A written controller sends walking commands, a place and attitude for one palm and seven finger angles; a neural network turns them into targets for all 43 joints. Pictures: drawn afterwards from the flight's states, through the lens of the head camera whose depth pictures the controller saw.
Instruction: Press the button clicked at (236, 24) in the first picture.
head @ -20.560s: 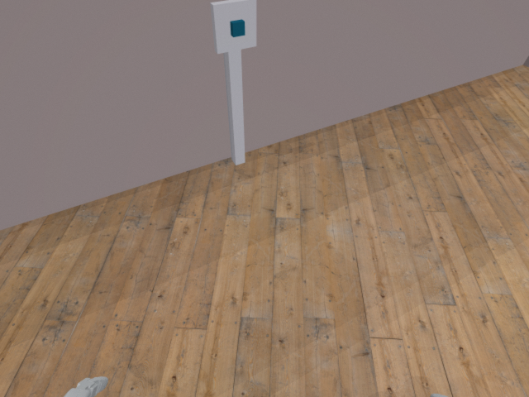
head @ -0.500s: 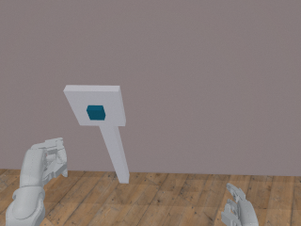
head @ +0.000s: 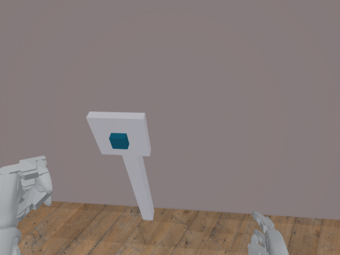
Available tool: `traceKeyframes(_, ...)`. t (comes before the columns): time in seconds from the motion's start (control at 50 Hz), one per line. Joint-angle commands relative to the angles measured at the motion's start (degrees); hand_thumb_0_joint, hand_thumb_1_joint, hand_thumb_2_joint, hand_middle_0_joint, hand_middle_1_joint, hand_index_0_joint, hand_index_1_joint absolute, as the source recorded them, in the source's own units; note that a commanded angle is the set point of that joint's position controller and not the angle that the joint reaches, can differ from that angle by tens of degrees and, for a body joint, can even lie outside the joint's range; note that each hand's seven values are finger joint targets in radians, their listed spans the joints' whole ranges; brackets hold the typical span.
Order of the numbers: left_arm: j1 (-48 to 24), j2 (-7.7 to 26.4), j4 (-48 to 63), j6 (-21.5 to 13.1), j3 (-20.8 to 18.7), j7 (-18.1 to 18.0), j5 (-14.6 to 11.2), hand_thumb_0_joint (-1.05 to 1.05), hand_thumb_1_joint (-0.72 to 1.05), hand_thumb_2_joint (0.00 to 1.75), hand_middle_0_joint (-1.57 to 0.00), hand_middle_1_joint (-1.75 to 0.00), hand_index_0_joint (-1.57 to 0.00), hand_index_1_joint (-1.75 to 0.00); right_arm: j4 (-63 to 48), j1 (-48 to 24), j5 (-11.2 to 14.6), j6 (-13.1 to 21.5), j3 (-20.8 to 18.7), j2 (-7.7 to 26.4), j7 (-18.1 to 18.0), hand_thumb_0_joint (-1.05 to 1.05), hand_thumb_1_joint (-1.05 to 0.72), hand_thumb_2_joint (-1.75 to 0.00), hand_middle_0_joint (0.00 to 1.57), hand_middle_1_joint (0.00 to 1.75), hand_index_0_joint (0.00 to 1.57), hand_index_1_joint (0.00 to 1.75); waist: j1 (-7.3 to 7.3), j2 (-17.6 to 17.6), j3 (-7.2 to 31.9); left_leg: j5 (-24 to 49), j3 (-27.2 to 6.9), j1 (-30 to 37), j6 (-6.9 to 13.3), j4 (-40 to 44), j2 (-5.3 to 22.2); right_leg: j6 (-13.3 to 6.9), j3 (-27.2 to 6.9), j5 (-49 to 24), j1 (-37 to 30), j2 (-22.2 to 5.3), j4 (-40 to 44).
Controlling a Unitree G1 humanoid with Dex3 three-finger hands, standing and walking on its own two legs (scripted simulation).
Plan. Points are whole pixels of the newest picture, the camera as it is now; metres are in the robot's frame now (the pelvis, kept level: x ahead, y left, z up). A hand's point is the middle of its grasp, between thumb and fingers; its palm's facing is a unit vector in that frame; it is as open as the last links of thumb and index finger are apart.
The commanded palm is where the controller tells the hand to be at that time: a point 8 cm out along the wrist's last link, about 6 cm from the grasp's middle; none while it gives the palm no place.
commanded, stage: draw the hand back to the body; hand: left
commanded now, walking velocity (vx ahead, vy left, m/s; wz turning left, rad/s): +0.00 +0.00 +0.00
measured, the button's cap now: (119, 140) +0.46 +0.23 -0.02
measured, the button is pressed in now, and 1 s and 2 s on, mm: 0 0 0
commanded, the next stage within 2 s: step back with the hand held close in 0.28 s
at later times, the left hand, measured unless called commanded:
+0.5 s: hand (35, 198) +0.16 +0.25 +0.17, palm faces +0.43 -0.81 -0.41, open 3.1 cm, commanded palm +0.10 +0.28 +0.18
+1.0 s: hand (10, 231) +0.11 +0.26 +0.15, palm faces +0.37 -0.80 -0.47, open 3.1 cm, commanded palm +0.05 +0.30 +0.18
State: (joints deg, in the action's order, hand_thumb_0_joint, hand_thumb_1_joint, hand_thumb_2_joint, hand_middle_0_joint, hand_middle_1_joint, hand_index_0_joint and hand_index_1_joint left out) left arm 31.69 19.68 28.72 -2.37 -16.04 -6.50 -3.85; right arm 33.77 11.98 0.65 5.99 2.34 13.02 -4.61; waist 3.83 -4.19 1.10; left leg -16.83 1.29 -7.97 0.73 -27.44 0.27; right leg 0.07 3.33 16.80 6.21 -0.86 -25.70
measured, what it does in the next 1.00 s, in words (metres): shifts its weight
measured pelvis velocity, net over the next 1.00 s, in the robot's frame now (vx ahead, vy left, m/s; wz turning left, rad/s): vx -0.08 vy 0.02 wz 0.00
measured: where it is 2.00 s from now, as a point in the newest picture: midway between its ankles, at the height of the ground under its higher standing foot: outside the picture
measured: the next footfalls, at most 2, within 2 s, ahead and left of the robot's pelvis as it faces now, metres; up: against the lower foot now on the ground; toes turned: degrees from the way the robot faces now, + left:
right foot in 1.44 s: -0.23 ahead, -0.10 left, +0.00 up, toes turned +0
left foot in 1.70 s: -0.06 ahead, +0.10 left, +0.00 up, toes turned -1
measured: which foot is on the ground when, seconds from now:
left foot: down 0.00-1.00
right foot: down 0.00-1.00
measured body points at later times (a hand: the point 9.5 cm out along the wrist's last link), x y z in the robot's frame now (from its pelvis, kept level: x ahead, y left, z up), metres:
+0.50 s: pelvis -0.03 +0.00 +0.00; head -0.05 -0.02 +0.45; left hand +0.13 +0.29 +0.19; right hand +0.16 -0.22 -0.08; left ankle -0.02 +0.11 -0.74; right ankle -0.03 -0.12 -0.74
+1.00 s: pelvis -0.08 +0.02 -0.01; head -0.07 +0.02 +0.44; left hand +0.08 +0.30 +0.18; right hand +0.11 -0.21 -0.08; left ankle -0.02 +0.11 -0.74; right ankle -0.03 -0.12 -0.74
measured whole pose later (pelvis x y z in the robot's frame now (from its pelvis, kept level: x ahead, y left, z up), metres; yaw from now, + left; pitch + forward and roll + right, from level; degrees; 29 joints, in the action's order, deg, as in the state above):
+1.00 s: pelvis -0.08 +0.02 -0.01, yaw +0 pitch +0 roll -1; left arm 35.7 21.6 33.2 -9.8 -21.8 -7.6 -2.2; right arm 30.1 9.5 0.3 1.2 0.6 12.3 -4.1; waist 0.4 -1.1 -1.7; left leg -12.1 1.8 -21.0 2.6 -32.9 -0.2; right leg 1.3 2.9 11.0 18.6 -1.6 -29.9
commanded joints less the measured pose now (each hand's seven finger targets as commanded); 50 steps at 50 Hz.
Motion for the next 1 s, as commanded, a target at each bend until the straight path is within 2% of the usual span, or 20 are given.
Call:
traceKeyframes(0.0, -1.5, 8.5, 12.2, -4.6, -7.4, -0.7, -0.1, 0.0, 0.9, 0.9, -1.3, -1.5, -1.3, -1.5, -9.0, -7.9, 0.1, 3.6, -2.3, 4.7, -0.5, 0.0, -0.9, -0.9, 0.2, 0.3, 0.2, 0.3, -0.18, 2.0, 3.1, 19.8, -1.0, 2.2, 1.0, 3.4, 0.7, -0.8, -0.4, -19.0, 0.0, 0.3, 3.6)
traceKeyframes(0.02, -0.7, 7.6, 10.1, -4.2, -7.0, -0.5, -0.2, 0.0, 0.9, 0.9, -1.3, -1.5, -1.3, -1.5, -8.6, -8.1, 0.1, 3.5, -2.7, 4.8, -0.5, 0.0, -0.9, -0.9, 0.2, 0.3, 0.2, 0.3, -0.2, 3.9, 1.7, 19.0, -0.7, 2.0, 1.2, 3.6, 0.8, -0.7, -0.4, -18.9, 0.6, 0.5, 4.6)
traceKeyframes(0.1, -3.6, 7.0, 8.3, -4.2, -6.4, -0.4, 0.0, 0.0, 0.9, 0.9, -1.3, -1.5, -1.3, -1.5, -8.4, -7.9, 0.0, 2.7, -2.7, 5.2, -0.7, 0.0, -0.9, -0.9, 0.2, 0.3, 0.2, 0.3, -0.68, 3.2, -0.9, 13.7, -0.9, 1.3, 1.2, 5.0, 0.7, -0.5, -0.5, -13.3, 1.9, 0.4, 5.5)
traceKeyframes(0.16, -4.5, 7.8, 9.8, -4.7, -6.7, -0.5, 0.0, 0.0, 0.9, 0.9, -1.3, -1.5, -1.3, -1.5, -8.7, -8.6, -0.1, 2.8, -2.8, 5.1, -1.1, 0.0, -0.9, -0.9, 0.2, 0.3, 0.2, 0.3, -0.31, 3.4, 0.5, 12.0, -0.7, 2.2, 1.6, 5.2, 0.5, -0.6, -1.1, -11.6, 1.3, 0.4, 6.2)
traceKeyframes(0.2, -5.0, 8.5, 11.3, -5.0, -7.0, -0.7, 0.1, 0.0, 0.9, 0.9, -1.3, -1.5, -1.3, -1.5, -8.9, -8.9, -0.3, 3.2, -2.7, 5.0, -1.2, 0.0, -0.9, -0.9, 0.2, 0.3, 0.2, 0.3, -0.06, 2.6, 1.8, 11.6, -0.8, 2.6, 1.6, 5.2, 0.2, -0.6, -1.4, -11.2, 0.5, 0.2, 6.5)
traceKeyframes(0.28, -5.0, 8.5, 13.0, -5.4, -6.6, -0.9, 0.3, 0.0, 0.9, 0.9, -1.3, -1.5, -1.3, -1.5, -8.5, -9.2, -0.3, 4.3, -2.3, 4.7, -1.3, 0.0, -0.9, -0.9, 0.2, 0.3, 0.2, 0.3, -0.02, -1.3, 0.9, 11.1, -0.8, 2.8, 1.3, 5.6, 0.1, -0.9, -1.6, -10.6, 0.6, 0.3, 7.1)
traceKeyframes(0.36, -4.3, 8.2, 10.5, -5.2, -6.9, -0.8, 0.0, 0.0, 0.9, 0.9, -1.3, -1.5, -1.3, -1.5, -8.0, -9.4, -0.3, 4.4, -2.5, 4.7, -1.4, 0.0, -0.9, -0.9, 0.2, 0.3, 0.2, 0.3, -0.05, 1.3, -1.5, 9.0, -0.9, 2.0, 1.3, 6.3, 0.2, -0.8, -1.8, -7.8, 1.6, 0.5, 8.4)
traceKeyframes(0.38, -6.3, 6.9, 7.4, -4.8, -5.5, -0.8, 0.1, 0.0, 0.9, 0.9, -1.3, -1.5, -1.3, -1.5, -7.3, -8.9, -0.4, 4.1, -2.4, 5.0, -1.5, 0.0, -0.9, -0.9, 0.2, 0.3, 0.2, 0.3, -0.77, 1.9, -3.1, 8.2, -0.8, 1.6, 1.3, 6.6, 0.2, -0.7, -1.8, -6.8, 2.4, 0.5, 8.8)
traceKeyframes(0.4, -12.5, 13.6, 13.0, -7.1, -13.1, -1.3, 0.6, 0.0, 0.9, 0.9, -1.3, -1.5, -1.3, -1.5, -9.8, -7.3, -0.2, 2.3, -3.0, 6.3, -0.8, 0.0, -0.9, -0.9, 0.2, 0.3, 0.2, 0.3, -2.66, 3.2, -6.7, 4.6, -2.3, -3.8, 2.2, 4.3, 1.2, -0.3, -7.3, -5.8, 7.3, -2.5, 12.4)
traceKeyframes(0.42, -11.6, 13.5, 10.6, -7.8, -13.5, -1.2, 0.8, 0.0, 0.9, 0.9, -1.3, -1.5, -1.3, -1.5, -9.0, -7.1, -0.3, 1.5, -2.9, 5.6, -0.7, 0.0, -0.9, -0.9, 0.2, 0.3, 0.2, 0.3, -2.77, 4.8, -6.8, 3.2, -2.7, -3.9, 2.0, 3.2, 0.9, -0.7, -8.1, -3.8, 8.3, -3.9, 13.9)
traceKeyframes(0.44, -5.6, 9.3, 6.0, -7.3, -9.8, -0.8, 0.9, 0.0, 0.9, 0.9, -1.3, -1.5, -1.3, -1.5, -8.2, -7.8, -0.5, 0.7, -3.1, 5.3, -0.6, 0.0, -0.9, -0.9, 0.2, 0.3, 0.2, 0.3, -3.06, 6.6, -6.6, 4.8, -2.5, -2.6, 2.0, 2.2, 1.0, -0.7, -7.8, -3.8, 9.7, -4.4, 14.3)
traceKeyframes(0.46, -2.9, 7.5, 5.2, -7.2, -8.0, -0.6, 1.1, 0.0, 0.9, 0.9, -1.3, -1.5, -1.3, -1.5, -8.6, -7.8, -0.7, -0.2, -3.2, 5.5, -0.3, 0.0, -0.9, -0.9, 0.2, 0.3, 0.2, 0.3, -3.17, 7.4, -5.5, 5.7, -2.4, -2.6, 1.9, 2.1, 1.2, -0.5, -7.3, -3.9, 9.8, -4.5, 14.0)
traceKeyframes(0.5, -0.3, 6.3, 7.1, -7.6, -6.6, -0.4, 1.0, 0.0, 0.9, 0.9, -1.3, -1.5, -1.3, -1.5, -9.1, -7.6, -0.7, -1.4, -3.7, 6.3, 0.1, 0.0, -0.9, -0.9, 0.2, 0.3, 0.2, 0.3, -3.5, 3.9, -1.7, 8.0, -2.1, -2.5, 1.7, 2.9, 1.7, -0.3, -5.5, -6.2, 7.8, -4.4, 11.6)
traceKeyframes(0.54, 1.8, 7.3, 9.8, -8.2, -7.3, -0.6, 1.0, 0.0, 0.9, 0.9, -1.3, -1.5, -1.3, -1.5, -9.9, -7.8, -0.6, -2.2, -3.9, 6.6, 0.1, 0.0, -0.9, -0.9, 0.2, 0.3, 0.2, 0.3, -3.47, 1.7, 2.4, 11.7, -2.5, -2.4, 1.7, 4.6, 2.3, 0.0, -3.7, -10.7, 4.7, -3.4, 8.2)
traceKeyframes(0.62, 3.3, 12.0, 17.3, -9.2, -11.5, -1.4, 0.9, 0.0, 0.9, 0.9, -1.3, -1.5, -1.3, -1.5, -11.7, -8.2, -0.5, -3.5, -4.5, 6.9, -0.3, 0.0, -0.9, -0.9, 0.2, 0.3, 0.2, 0.3, -3.2, 1.4, 8.9, 19.0, -3.5, -3.7, 1.9, 4.9, 3.2, 0.4, -2.6, -17.8, -0.4, -2.0, 2.6)
traceKeyframes(0.72, 6.5, 13.3, 19.4, -9.9, -13.9, -2.1, 0.5, 0.0, 0.9, 0.9, -1.3, -1.5, -1.3, -1.5, -12.7, -8.0, -0.3, -3.4, -5.0, 6.8, -0.7, 0.0, -0.9, -0.9, 0.2, 0.3, 0.2, 0.3, -2.81, -1.7, 10.1, 22.3, -5.2, -8.1, 2.4, 4.9, 4.8, 0.7, -2.1, -21.1, -2.5, -0.7, -2.7)
traceKeyframes(0.82, 7.5, 10.2, 15.7, -10.1, -12.5, -1.8, 0.6, 0.0, 0.9, 0.9, -1.3, -1.5, -1.3, -1.5, -12.1, -7.5, -0.2, -2.7, -5.4, 7.2, -0.4, 0.0, -0.9, -0.9, 0.2, 0.3, 0.2, 0.3, -3.18, -1.4, 6.1, 12.5, -7.0, -16.4, 3.2, 7.5, 6.8, 0.7, -2.6, -16.0, -2.9, 0.0, -5.6)
traceKeyframes(0.88, 6.0, 9.3, 13.8, -10.3, -11.7, -1.8, 1.0, 0.0, 0.9, 0.9, -1.3, -1.5, -1.3, -1.5, -11.9, -7.2, -0.1, -2.4, -5.3, 7.4, -0.3, 0.0, -0.9, -0.9, 0.2, 0.3, 0.2, 0.3, -3.79, 0.3, 3.2, -0.6, -7.9, -23.6, 4.0, 8.8, 7.3, 0.5, -4.2, -12.0, -3.5, -0.6, -6.1)
traceKeyframes(0.94, 3.9, 9.8, 14.6, -10.7, -11.4, -2.1, 1.6, 0.0, 0.9, 0.9, -1.3, -1.5, -1.3, -1.5, -12.0, -6.9, -0.1, -2.1, -5.3, 7.2, -0.3, 0.0, -0.9, -0.9, 0.2, 0.3, 0.2, 0.3, -4.23, 4.5, 1.6, -10.8, -6.4, -25.2, 3.6, 5.3, 4.7, -0.3, -7.8, -4.6, 0.3, -3.1, -0.3)
traceKeyframes(0.98, 2.2, 10.2, 16.1, -11.1, -10.7, -2.5, 1.8, 0.0, 0.9, 0.9, -1.3, -1.5, -1.3, -1.5, -11.7, -6.2, -0.4, -1.9, -5.3, 7.0, -0.2, 0.0, -0.9, -0.9, 0.2, 0.3, 0.2, 0.3, -4.59, 7.7, 0.9, -10.9, -4.8, -20.1, 2.4, -1.1, 2.0, -2.1, -11.1, 5.5, 8.7, -6.1, 6.5)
